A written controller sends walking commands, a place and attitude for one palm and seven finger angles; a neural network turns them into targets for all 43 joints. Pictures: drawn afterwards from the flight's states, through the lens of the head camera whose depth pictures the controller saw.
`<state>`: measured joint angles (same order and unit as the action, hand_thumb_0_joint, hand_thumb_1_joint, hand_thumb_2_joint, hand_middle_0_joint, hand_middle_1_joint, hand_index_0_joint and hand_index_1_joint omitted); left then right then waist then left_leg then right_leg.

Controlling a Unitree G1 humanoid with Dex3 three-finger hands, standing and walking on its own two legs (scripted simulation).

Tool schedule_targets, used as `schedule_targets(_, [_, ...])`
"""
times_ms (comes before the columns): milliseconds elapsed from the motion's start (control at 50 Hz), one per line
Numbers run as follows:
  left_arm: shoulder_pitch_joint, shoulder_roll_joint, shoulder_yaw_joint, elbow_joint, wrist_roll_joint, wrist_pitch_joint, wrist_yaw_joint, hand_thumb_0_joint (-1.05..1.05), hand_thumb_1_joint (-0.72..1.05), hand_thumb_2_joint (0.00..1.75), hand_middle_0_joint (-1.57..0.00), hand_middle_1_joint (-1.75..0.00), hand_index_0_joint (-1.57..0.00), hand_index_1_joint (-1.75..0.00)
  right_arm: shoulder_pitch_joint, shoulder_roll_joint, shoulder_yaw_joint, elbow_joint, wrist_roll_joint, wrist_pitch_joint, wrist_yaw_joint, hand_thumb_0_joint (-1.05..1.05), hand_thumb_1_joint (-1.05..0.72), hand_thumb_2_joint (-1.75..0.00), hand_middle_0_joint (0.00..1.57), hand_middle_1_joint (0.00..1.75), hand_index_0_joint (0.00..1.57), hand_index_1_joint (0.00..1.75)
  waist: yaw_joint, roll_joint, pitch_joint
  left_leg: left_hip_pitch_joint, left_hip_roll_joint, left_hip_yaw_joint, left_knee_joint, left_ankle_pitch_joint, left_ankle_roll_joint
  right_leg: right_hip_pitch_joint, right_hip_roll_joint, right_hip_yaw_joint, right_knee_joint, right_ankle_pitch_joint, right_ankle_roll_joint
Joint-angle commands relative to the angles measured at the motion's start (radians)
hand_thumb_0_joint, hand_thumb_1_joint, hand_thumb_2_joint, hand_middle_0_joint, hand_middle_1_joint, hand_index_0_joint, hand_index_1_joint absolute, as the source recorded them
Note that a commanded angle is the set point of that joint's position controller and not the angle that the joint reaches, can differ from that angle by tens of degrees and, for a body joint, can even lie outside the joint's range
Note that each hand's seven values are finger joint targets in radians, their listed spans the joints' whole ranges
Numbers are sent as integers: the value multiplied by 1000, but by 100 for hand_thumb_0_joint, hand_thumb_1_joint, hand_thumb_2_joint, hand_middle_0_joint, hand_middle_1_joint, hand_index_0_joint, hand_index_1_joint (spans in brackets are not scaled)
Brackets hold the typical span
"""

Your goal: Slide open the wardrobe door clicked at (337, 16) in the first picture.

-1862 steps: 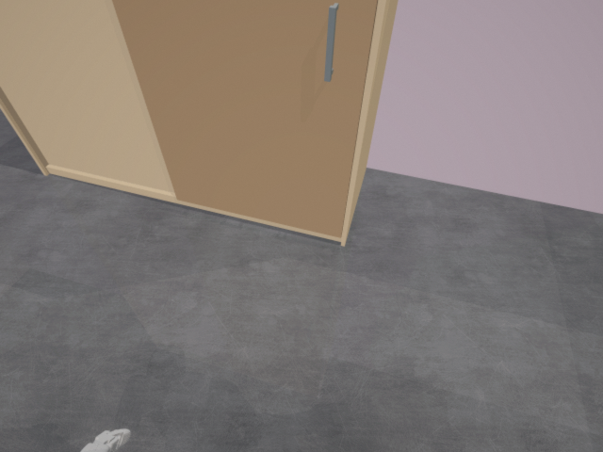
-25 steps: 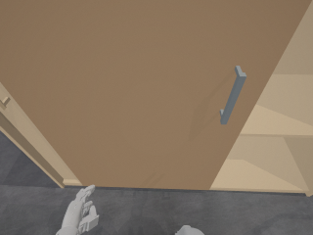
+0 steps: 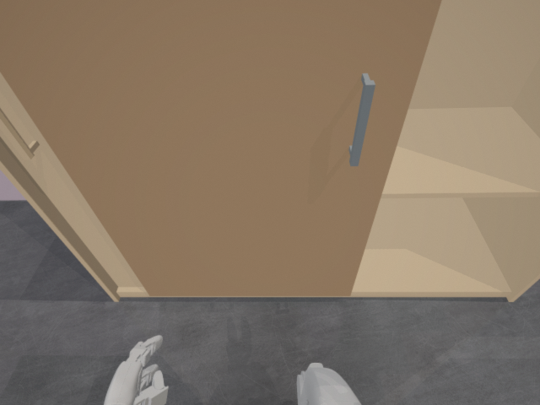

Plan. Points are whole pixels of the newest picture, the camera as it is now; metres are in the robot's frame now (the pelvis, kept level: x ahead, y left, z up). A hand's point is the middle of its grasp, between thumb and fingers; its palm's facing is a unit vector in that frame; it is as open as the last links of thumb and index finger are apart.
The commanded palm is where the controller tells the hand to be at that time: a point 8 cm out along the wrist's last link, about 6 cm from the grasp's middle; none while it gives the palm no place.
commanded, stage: stop stepping back and stand still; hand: right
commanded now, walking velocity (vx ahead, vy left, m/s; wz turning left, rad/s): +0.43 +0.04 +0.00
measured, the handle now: (359, 122) +0.61 -0.17 +0.10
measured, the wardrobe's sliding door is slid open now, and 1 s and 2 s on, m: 0.62 0.62 0.62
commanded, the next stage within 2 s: let the arm hang, fingers relaxed in 1.56 s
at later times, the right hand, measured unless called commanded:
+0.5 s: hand out of the picture +0.11 -0.28 +0.20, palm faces +0.48 +0.72 -0.51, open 7.4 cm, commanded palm +0.06 -0.31 +0.20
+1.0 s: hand out of the picture +0.17 -0.30 +0.19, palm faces +0.42 +0.73 -0.54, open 7.4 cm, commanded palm +0.11 -0.33 +0.20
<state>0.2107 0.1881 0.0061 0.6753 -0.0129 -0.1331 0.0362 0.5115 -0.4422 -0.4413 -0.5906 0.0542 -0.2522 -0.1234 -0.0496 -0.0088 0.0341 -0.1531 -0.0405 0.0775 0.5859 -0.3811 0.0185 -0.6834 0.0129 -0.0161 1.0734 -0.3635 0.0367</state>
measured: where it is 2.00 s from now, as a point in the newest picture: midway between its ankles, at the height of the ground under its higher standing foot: outside the picture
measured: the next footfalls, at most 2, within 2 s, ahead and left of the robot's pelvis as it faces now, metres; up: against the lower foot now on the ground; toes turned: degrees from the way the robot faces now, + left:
right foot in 0.12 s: +0.05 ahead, -0.12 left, +0.00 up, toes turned +2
left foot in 0.44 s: +0.00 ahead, +0.08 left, +0.00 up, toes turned +3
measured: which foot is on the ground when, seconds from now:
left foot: down 0.00-0.12, up 0.14-0.42, down 0.44-1.00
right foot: up 0.00-0.10, down 0.12-0.42, up 0.44-0.68, down 0.70-1.00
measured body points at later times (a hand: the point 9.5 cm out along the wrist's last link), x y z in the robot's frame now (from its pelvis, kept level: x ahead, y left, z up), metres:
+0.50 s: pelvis -0.08 -0.01 +0.01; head -0.09 -0.01 +0.46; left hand +0.06 +0.24 -0.08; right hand +0.08 -0.32 +0.23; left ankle -0.09 +0.09 -0.72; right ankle -0.04 -0.13 -0.66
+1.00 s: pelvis -0.04 -0.03 +0.01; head -0.02 -0.03 +0.46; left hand +0.11 +0.19 -0.09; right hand +0.14 -0.34 +0.22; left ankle -0.05 +0.08 -0.72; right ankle -0.03 -0.15 -0.70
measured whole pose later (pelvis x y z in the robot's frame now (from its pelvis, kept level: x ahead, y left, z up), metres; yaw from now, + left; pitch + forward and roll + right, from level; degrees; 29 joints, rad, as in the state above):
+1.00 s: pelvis -0.04 -0.03 +0.01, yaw +1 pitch +1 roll +1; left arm 0.24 0.17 -0.01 0.65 -0.01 -0.13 0.03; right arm 0.53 -0.45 -0.47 -0.47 0.03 -0.24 -0.14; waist -0.01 -0.03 0.03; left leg -0.26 -0.02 0.05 0.55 -0.30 0.02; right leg -0.39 -0.04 -0.03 0.80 -0.41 -0.01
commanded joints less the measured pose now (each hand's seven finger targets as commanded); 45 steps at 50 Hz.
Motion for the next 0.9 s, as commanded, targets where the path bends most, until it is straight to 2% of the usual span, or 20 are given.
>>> schedule_targets(0, [-108, 110, 23, -185, 9, -41, 45, 0, 90, 90, -20, -30, -20, -30, -122, -135, -89, -31, 9, 11, -22, 0, -90, -90, 20, 30, 20, 30, 67, 173, 53, -288, 282, -228, -289, 100, 134, 231, -102, 100, -64, -16, -37])
schedule_targets(80, [-43, 153, 28, -141, 16, -94, 65, 0, 90, 90, -20, -30, -20, -30, -324, -100, -14, -19, -22, -27, -42, 0, -90, -90, 20, 30, 20, 30, 76, -207, -21, -238, 116, -143, -2, -73, 53, 564, -60, 57, -767, -31, -68])
schedule_targets(100, [-40, 190, 44, -175, 19, -109, 62, 0, 90, 90, -20, -30, -20, -30, -355, -100, 3, -117, -23, -37, -52, 0, -90, -90, 20, 30, 20, 30, 69, -438, -57, -418, 19, -71, 209, -178, 10, 682, -258, 384, -848, -144, -112])
schedule_targets(140, [-63, 145, 45, -208, 15, -124, 59, 0, 90, 90, -20, -30, -20, -30, -324, -153, -38, -167, -26, -57, -55, 0, -90, -90, 20, 30, 20, 30, 67, -271, -60, -442, -27, -85, 450, -146, -5, 576, -354, 538, -926, -240, -237])
schedule_targets(160, [-43, 113, 28, -187, 24, -132, 42, 0, 90, 90, -20, -30, -20, -30, -268, -187, -52, -227, -13, -46, -42, 0, -90, -90, 20, 30, 20, 30, 80, -257, -92, -438, 0, -123, 512, -126, 0, 556, -331, 609, -970, -333, -177])
schedule_targets(240, [-77, 133, 46, -220, 15, -113, -1, 0, 90, 90, -20, -30, -20, -30, 43, -156, -95, -275, -20, -23, -39, 0, -90, -90, 20, 30, 20, 30, 31, -201, -118, -227, 11, -12, 411, 50, 5, 363, -228, 255, -979, -341, -145])
schedule_targets(340, [-58, 116, 41, -202, 36, -39, 39, 0, 90, 90, -20, -30, -20, -30, 64, -163, -142, -62, -30, 2, -56, 0, -90, -90, 20, 30, 20, 30, 34, -245, -89, 156, -34, 90, -36, -78, 40, 150, -196, 98, -845, -325, -108])
schedule_targets(380, [-59, 123, 53, -187, 27, -20, 47, 0, 90, 90, -20, -30, -20, -30, -6, -167, -132, 7, -33, 30, -44, 0, -90, -90, 20, 30, 20, 30, 21, 46, -103, 214, 72, -45, -226, -76, 89, 82, -76, -39, -413, -207, -77])
schedule_targets(400, [-47, 132, 68, -183, 10, -8, 47, 0, 90, 90, -20, -30, -20, -30, -48, -174, -126, 15, -31, 34, -33, 0, -90, -90, 20, 30, 20, 30, 34, 290, -98, 118, 252, -321, -326, -50, 163, 31, 0, -73, -57, -154, -69])
schedule_targets(460, [-67, 123, 44, -165, 29, -29, 15, 0, 90, 90, -20, -30, -20, -30, -151, -262, -182, 20, -14, -11, -24, 0, -90, -90, 20, 30, 20, 30, 76, 229, -16, -221, 436, -575, -401, -95, 255, 18, -95, 62, 314, -44, -23])
schedule_targets(500, [-54, 160, 79, -152, 8, -23, 26, 0, 90, 90, -20, -30, -20, -30, -112, -90, -39, 101, -15, 1, -7, 0, -90, -90, 20, 30, 20, 30, 66, 228, 52, -162, 339, -500, -426, -269, 195, -34, -87, 76, 172, 73, -39])
schedule_targets(560, [-106, 131, 44, -145, 15, -48, 55, 0, 90, 90, -20, -30, -20, -30, -249, -97, 5, -11, -28, -26, -23, 0, -90, -90, 20, 30, 20, 30, 66, 90, 56, -229, 302, -290, -375, -106, 150, 203, -90, -9, -184, 53, -66])
schedule_targets(640, [-72, 139, 56, -159, 30, -107, 72, 0, 90, 90, -20, -30, -20, -30, -272, -177, -44, -183, -42, -40, -62, 0, -90, -90, 20, 30, 20, 30, 51, 71, -44, -192, 236, -206, -204, -87, 103, 547, -27, -79, -632, 53, -88])
schedule_targets(660, [-46, 149, 59, -161, 31, -110, 71, 0, 90, 90, -20, -30, -20, -30, -257, -169, -54, -219, -38, -49, -60, 0, -90, -90, 20, 30, 20, 30, 57, -74, -81, -230, 183, -162, -58, -79, 73, 636, -64, -23, -686, 27, -98])
schedule_targets(680, [-53, 180, 65, -180, 30, -109, 62, 0, 90, 90, -20, -30, -20, -30, -242, -177, -79, -274, -34, -60, -64, 0, -90, -90, 20, 30, 20, 30, 49, -343, -104, -370, 65, -77, 153, -113, 20, 721, -242, 260, -758, 54, -158])
schedule_targets(700, [-53, 153, 55, -191, 30, -111, 51, 0, 90, 90, -20, -30, -20, -30, -260, -197, -102, -316, -43, -75, -71, 0, -90, -90, 20, 30, 20, 30, 48, -434, -92, -415, 7, -33, 335, -213, -7, 674, -354, 423, -837, 98, -218])
schedule_targets(740, [-31, 117, 53, -156, 36, -130, 39, 0, 90, 90, -20, -30, -20, -30, -194, -282, -203, -263, -25, -88, -64, 0, -90, -90, 20, 30, 20, 30, 50, -349, -80, -372, 43, -112, 463, -154, -14, 528, -352, 401, -871, 59, -241])
schedule_targets(820, [-25, 128, 58, -182, 14, -94, 7, 0, 90, 90, -20, -30, -20, -30, 45, -142, -167, -57, -21, -44, -44, 0, -90, -90, 20, 30, 20, 30, 39, -218, -99, -20, 50, -21, 35, -11, -17, 315, -240, 84, -741, -14, -144])
schedule_targets(860, [-34, 129, 58, -211, 1, -71, 7, 0, 90, 90, -20, -30, -20, -30, 85, -119, -130, 10, -12, -23, -31, 0, -90, -90, 20, 30, 20, 30, 44, -37, -104, 116, 34, -21, -133, 16, -7, 216, -165, 20, -639, -144, -104])
schedule_targets(880, [-46, 126, 60, -221, -1, -57, 11, 0, 90, 90, -20, -30, -20, -30, 56, -145, -137, 19, -12, -20, -29, 0, -90, -90, 20, 30, 20, 30, 48, 108, -78, 102, 101, -158, -239, -34, 32, 161, -102, -12, -482, -161, -81])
